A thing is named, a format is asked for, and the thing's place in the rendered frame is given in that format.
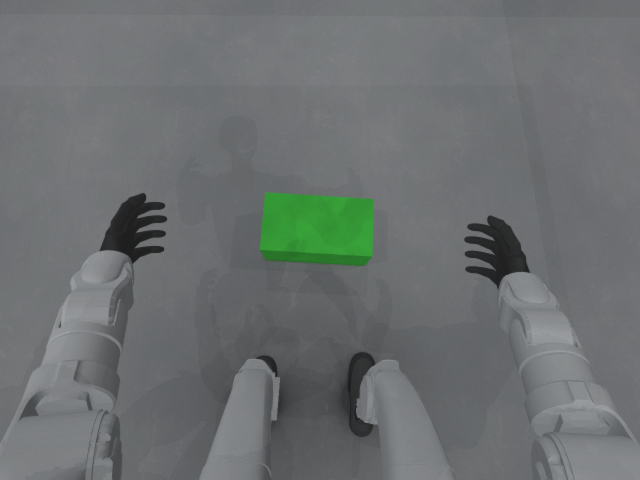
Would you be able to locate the left robot hand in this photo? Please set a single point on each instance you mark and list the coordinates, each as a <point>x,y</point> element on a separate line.
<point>121,236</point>

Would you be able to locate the robot right upper arm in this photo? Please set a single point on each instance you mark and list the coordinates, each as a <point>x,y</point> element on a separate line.
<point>575,456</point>

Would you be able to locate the robot left upper arm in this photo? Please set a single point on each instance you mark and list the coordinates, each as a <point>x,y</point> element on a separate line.
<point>81,445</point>

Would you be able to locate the carton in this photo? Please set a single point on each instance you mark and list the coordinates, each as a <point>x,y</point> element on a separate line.
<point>317,229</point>

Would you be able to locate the right robot thigh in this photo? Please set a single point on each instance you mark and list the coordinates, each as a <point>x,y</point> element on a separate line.
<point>411,448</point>

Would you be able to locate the right robot hand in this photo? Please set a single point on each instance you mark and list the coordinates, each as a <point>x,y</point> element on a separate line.
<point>508,257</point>

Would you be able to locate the left robot forearm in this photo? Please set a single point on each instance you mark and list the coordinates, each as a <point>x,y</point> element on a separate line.
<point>79,368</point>

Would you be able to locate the robot left shin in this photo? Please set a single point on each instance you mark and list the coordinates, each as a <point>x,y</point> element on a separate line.
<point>254,364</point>

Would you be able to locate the right robot forearm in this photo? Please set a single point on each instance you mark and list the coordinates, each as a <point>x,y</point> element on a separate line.
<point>563,394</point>

